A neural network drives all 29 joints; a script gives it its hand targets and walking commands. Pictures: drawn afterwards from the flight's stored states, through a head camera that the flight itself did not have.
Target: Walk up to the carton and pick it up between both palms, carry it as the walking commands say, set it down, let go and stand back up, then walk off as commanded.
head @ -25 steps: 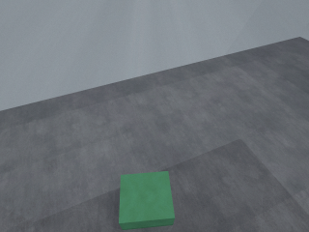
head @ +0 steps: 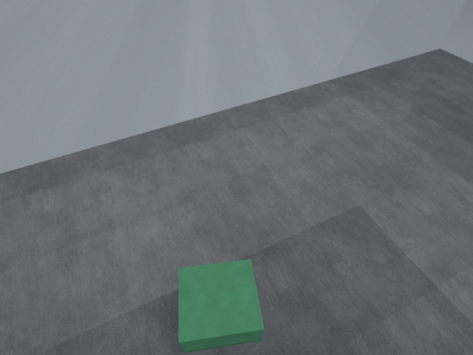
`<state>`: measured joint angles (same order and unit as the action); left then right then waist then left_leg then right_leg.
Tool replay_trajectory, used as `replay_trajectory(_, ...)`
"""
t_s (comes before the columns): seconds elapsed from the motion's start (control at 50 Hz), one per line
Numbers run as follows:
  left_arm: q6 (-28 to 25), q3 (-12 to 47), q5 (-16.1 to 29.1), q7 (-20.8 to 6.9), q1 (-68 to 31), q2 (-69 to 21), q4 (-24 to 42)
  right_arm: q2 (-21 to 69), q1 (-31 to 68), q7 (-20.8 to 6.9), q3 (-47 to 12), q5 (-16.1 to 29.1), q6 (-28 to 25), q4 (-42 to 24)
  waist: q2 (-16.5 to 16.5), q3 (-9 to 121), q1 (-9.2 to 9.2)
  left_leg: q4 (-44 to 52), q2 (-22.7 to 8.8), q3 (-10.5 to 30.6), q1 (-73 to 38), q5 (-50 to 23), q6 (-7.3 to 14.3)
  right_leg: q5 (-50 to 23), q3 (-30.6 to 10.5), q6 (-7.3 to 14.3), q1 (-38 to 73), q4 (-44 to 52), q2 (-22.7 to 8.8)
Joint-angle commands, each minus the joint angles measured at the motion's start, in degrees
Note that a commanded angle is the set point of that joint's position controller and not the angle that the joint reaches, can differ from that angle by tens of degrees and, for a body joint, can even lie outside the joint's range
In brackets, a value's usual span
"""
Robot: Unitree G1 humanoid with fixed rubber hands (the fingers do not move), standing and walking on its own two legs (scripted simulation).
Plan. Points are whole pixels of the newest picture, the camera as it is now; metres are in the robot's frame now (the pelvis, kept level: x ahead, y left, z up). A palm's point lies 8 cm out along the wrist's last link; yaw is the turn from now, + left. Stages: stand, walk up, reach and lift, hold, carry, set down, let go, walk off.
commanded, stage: walk up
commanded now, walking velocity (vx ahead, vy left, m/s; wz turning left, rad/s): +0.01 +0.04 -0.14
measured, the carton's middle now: (219, 304) +0.44 +0.06 -0.69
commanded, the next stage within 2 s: stand in 0.46 s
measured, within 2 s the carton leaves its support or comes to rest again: neither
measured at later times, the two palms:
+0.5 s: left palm out of the picture +0.06 +0.23 -0.13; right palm out of the picture +0.02 -0.25 -0.14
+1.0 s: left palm out of the picture +0.11 +0.26 -0.13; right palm (356, 354) +0.16 -0.21 -0.13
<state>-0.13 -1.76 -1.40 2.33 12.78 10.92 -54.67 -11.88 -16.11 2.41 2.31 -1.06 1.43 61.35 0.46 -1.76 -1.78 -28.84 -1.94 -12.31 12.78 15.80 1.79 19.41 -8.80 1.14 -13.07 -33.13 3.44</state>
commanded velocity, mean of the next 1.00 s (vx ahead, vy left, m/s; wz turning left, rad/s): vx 0.01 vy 0.01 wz -0.05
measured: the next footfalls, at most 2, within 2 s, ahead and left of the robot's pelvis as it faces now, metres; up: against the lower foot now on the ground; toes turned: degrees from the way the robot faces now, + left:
none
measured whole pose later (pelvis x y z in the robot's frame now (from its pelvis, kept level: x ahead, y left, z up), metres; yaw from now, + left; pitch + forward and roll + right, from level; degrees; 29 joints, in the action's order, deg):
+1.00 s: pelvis -0.02 +0.01 -0.03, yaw +7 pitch +11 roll -1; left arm 31.8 2.6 0.6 -3.3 5.2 16.0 -25.1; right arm -10.7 -1.6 -0.6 5.9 1.3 29.1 32.4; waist 0.4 0.3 -1.3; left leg -43.7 -0.1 -3.5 36.3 18.3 2.8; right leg 22.4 2.5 0.7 -31.4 -43.1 0.4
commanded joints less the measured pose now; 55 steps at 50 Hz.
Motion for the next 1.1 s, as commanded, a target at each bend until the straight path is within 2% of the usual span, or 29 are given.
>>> replay_trajectory(0.0,-0.3,-1.1,-0.2,0.1,3.5,4.5,2.0,-7.9,-1.6,0.6,1.7,0.2,0.1,-1.6,-4.1,0.4,1.12,7.3,-13.6,11.0,-6.1,-8.7,5.0,-8.8,1.8,1.1,-7.8,-0.1,-4.5)
replay_trajectory(0.02,-0.3,-1.0,-0.3,0.0,3.7,4.5,2.0,-7.5,-1.3,0.5,1.7,0.3,0.3,-1.8,-3.5,0.4,1.44,6.1,-12.3,10.1,-4.0,-6.8,4.2,-10.7,0.9,1.4,-6.1,1.9,-5.5)
replay_trajectory(0.04,-0.3,-1.1,-0.5,0.0,4.1,5.5,1.6,-7.1,-0.7,0.4,1.7,0.2,0.5,-2.2,-0.4,-0.5,1.31,3.9,-10.1,8.1,-3.9,-5.2,2.7,-14.3,-1.9,2.1,-6.7,4.3,-7.0)
replay_trajectory(0.08,-0.7,-1.4,-0.3,0.2,4.6,7.8,1.5,-5.2,-0.1,-0.2,1.0,0.1,0.8,-2.9,6.4,-0.6,1.08,-2.7,-4.6,5.7,-2.2,-3.1,-1.0,-18.9,-12.8,4.5,-5.2,12.0,-12.4)
replay_trajectory(0.1,-0.7,-1.6,-0.2,0.4,4.5,8.7,1.4,-4.5,-0.1,-0.4,0.8,0.1,0.8,-3.1,7.9,-0.5,1.00,-2.7,-3.4,6.8,-1.4,-0.7,-1.8,-20.6,-15.9,5.6,-3.7,14.1,-13.7)
replay_trajectory(0.12,-0.7,-1.4,-0.2,0.6,4.2,8.4,1.3,-4.4,-0.3,-0.7,0.6,0.0,0.7,-3.1,8.0,-0.3,0.66,-1.6,-3.1,7.3,-1.8,1.3,-1.9,-19.7,-16.0,5.9,-3.1,15.1,-13.5)
replay_trajectory(0.14,-0.5,-1.0,-0.3,0.6,3.7,7.4,1.0,-3.8,-1.7,-1.0,0.4,-0.2,0.3,-2.7,7.6,0.7,0.07,0.4,-3.1,7.3,-4.3,3.0,-1.8,-12.8,-14.2,5.7,-3.1,16.0,-12.1)
replay_trajectory(0.18,-0.4,-0.4,-0.3,0.4,1.0,5.6,1.3,-4.8,-3.4,-1.2,0.6,-0.5,-0.7,-1.9,4.1,-0.6,-1.44,3.9,-4.8,8.1,-12.1,2.1,-1.2,-5.1,-9.1,3.5,-9.6,15.2,-8.2)
replay_trajectory(0.2,-0.5,-0.1,-0.3,0.2,-0.4,4.9,1.9,-5.7,-4.0,-1.1,0.8,-0.6,-1.0,-1.7,1.1,-1.7,-1.83,5.8,-6.8,9.6,-14.2,0.5,-0.5,-5.3,-6.1,2.4,-12.3,12.7,-6.3)
replay_trajectory(0.24,-1.0,-0.2,-0.1,0.0,0.5,4.4,2.2,-7.7,-3.6,-0.5,1.3,0.0,-1.1,-1.3,-4.8,-1.7,-0.60,8.1,-12.4,12.6,-13.4,-12.2,2.9,-10.6,0.2,0.9,-11.5,4.7,-3.7)
replay_trajectory(0.28,-0.9,-0.7,0.1,0.1,3.1,5.0,1.7,-8.2,-2.2,0.0,1.6,0.5,-0.9,-1.7,-5.4,0.7,0.52,7.0,-14.8,11.5,-11.5,-22.3,5.5,-10.1,2.2,0.6,-8.2,0.1,-3.7)
replay_trajectory(0.3,-0.8,-0.7,0.2,0.1,3.9,4.8,1.3,-7.9,-1.5,0.1,1.6,0.5,-0.8,-2.1,-5.0,1.7,0.92,6.6,-15.0,11.0,-10.3,-23.1,5.7,-10.2,2.8,0.6,-6.6,-0.5,-3.9)
replay_trajectory(0.34,-0.5,-0.5,0.0,0.0,5.3,4.3,0.2,-6.8,-0.2,0.1,1.3,0.5,-0.6,-2.7,-3.6,1.8,1.45,5.5,-13.4,9.3,-7.8,-18.7,4.5,-14.8,2.4,1.0,-3.6,2.3,-5.2)
replay_trajectory(0.38,-0.7,-0.1,0.0,0.1,5.9,4.6,-1.0,-5.4,-0.3,-0.3,0.9,0.5,-0.3,-2.2,-0.7,0.5,1.06,3.0,-8.7,6.3,-7.1,-14.2,1.3,-24.9,-1.4,2.0,-1.8,7.4,-7.8)
replay_trajectory(0.42,-1.0,-0.1,0.1,0.3,4.5,6.0,-1.3,-4.5,-1.4,-0.7,0.4,0.6,0.0,-1.6,2.6,0.3,0.28,3.2,-6.4,6.1,-9.2,-10.3,-0.8,-27.4,-5.7,2.9,-2.2,11.7,-9.8)
replay_trajectory(0.48,-1.0,-0.2,0.1,0.5,2.4,6.7,-1.1,-5.1,-1.4,-0.7,0.6,0.4,0.1,-1.2,3.3,0.2,-0.11,3.6,-5.8,6.2,-10.2,-8.0,-1.3,-26.6,-6.7,3.1,-1.9,13.3,-9.7)
replay_trajectory(0.64,-0.8,0.4,0.2,0.3,2.7,4.8,-2.7,-4.4,-2.6,-0.6,0.0,0.2,-0.4,0.4,-0.9,-0.8,0.32,6.9,-8.0,6.8,-11.4,-9.7,-0.4,-19.8,-2.0,1.8,-3.4,11.5,-6.6)
replay_trajectory(0.66,3.1,1.8,1.7,-1.6,-34.1,9.0,30.2,-6.5,42.8,-0.6,-2.2,6.7,1.4,-39.0,-1.6,5.7,1.12,-3.7,-4.6,14.1,4.7,2.2,1.8,-1.4,3.0,0.9,-19.9,1.7,-5.9)
replay_trajectory(0.68,8.8,-1.3,3.2,-1.6,-24.9,11.6,21.4,-7.6,38.7,0.2,-1.9,5.8,6.3,-31.9,3.1,4.9,1.87,-8.3,-3.4,13.2,8.0,6.0,2.2,3.7,8.0,-0.2,-23.1,1.4,-5.9)
replay_trajectory(0.7,12.9,-0.2,3.9,-2.2,-19.1,14.1,20.5,-9.0,30.5,0.6,-2.4,6.0,10.3,-32.0,4.6,6.5,3.57,-9.9,-1.0,11.5,4.8,4.2,1.0,6.5,9.1,-1.1,-26.8,3.4,-6.7)
replay_trajectory(0.74,22.6,1.2,4.1,-4.1,-12.4,13.9,18.2,-4.3,16.2,1.3,-2.0,7.1,20.3,-28.6,6.2,6.1,3.57,-12.3,1.1,10.8,-2.4,-1.2,-0.1,9.0,5.7,0.2,-31.5,7.4,-7.9)
replay_trajectory(0.76,27.8,2.6,4.2,-5.3,-7.9,13.6,18.6,-2.9,9.5,2.1,-0.8,7.6,25.5,-27.1,3.9,6.4,2.18,-13.1,1.9,11.2,-2.2,-4.5,0.1,4.9,3.4,0.8,-31.2,6.7,-8.3)
replay_trajectory(0.78,31.5,2.5,3.6,-5.4,-6.4,13.1,18.9,-2.3,6.9,2.2,1.5,6.7,29.5,-25.1,1.0,7.5,1.47,-12.1,1.1,12.4,-0.9,-6.4,0.4,-0.8,3.9,0.8,-30.3,4.8,-7.3)
replay_trajectory(0.8,34.2,2.8,3.0,-5.2,-5.3,11.9,21.2,-2.6,4.8,1.7,2.9,5.9,32.1,-24.4,-2.4,10.2,1.09,-10.8,1.0,13.5,0.3,-9.5,0.8,-8.1,4.8,0.8,-26.6,2.2,-5.9)
replay_trajectory(0.82,35.8,2.1,2.0,-5.2,-4.9,10.6,23.8,-3.2,4.6,1.0,3.9,5.0,33.3,-25.8,-3.7,13.8,0.82,-10.3,1.3,14.6,0.4,-14.2,1.1,-14.1,4.8,0.6,-22.6,0.1,-4.7)
replay_trajectory(0.86,35.9,2.6,1.2,-5.9,-6.0,9.3,28.3,-3.4,5.0,-0.6,3.9,3.9,32.8,-28.6,-2.8,14.8,-0.41,-10.3,1.6,16.1,-1.1,-20.2,1.5,-19.5,4.8,0.0,-21.3,-1.6,-3.4)
replay_trajectory(0.92,32.8,4.1,1.9,-6.1,-11.7,8.2,35.0,-5.2,8.8,-2.7,5.8,1.8,29.1,-30.6,-2.3,13.7,-3.07,-12.1,0.6,17.3,-1.4,-17.8,0.7,-14.8,6.3,0.1,-26.7,-3.4,-2.9)
replay_trajectory(0.98,29.0,2.8,2.0,-5.2,-14.1,9.0,37.3,-7.1,13.7,-4.2,6.5,1.5,24.9,-33.3,-3.7,16.8,-2.99,-16.5,0.2,18.1,1.4,-15.2,0.1,-11.7,6.9,0.3,-29.8,-8.3,-2.6)
replay_trajectory(1.08,26.5,0.1,1.9,-3.4,-13.6,9.7,37.7,-7.5,15.8,-5.0,5.6,3.1,22.1,-37.6,-4.2,23.0,-1.69,-21.5,1.0,18.5,3.7,-18.7,-0.4,-10.1,7.7,0.1,-34.1,-13.7,-2.0)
